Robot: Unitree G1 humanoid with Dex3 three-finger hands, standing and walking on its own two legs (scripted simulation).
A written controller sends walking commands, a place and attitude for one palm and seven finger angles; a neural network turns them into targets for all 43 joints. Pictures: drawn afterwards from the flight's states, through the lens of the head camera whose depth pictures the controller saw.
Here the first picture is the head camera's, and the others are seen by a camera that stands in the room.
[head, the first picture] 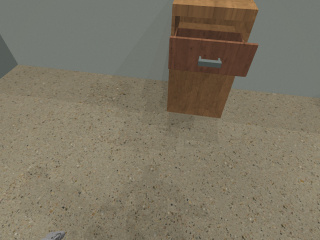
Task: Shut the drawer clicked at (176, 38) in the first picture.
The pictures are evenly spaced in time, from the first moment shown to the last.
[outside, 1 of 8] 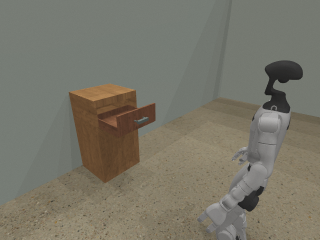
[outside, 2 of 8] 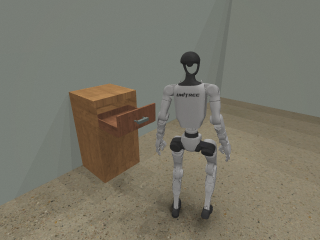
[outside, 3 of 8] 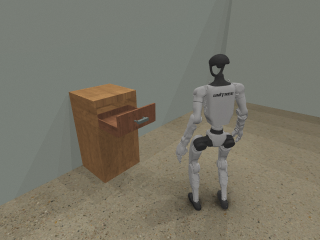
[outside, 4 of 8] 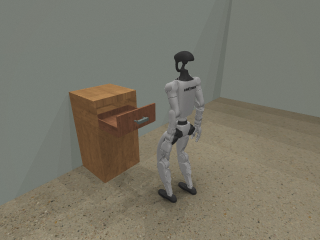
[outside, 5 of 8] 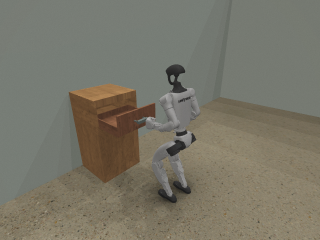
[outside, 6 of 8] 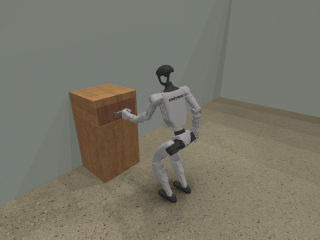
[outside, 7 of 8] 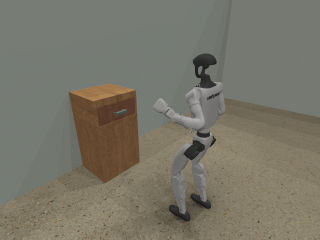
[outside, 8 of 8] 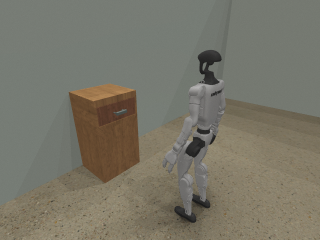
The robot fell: no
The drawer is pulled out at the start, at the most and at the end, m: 0.29 0.29 0.00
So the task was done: yes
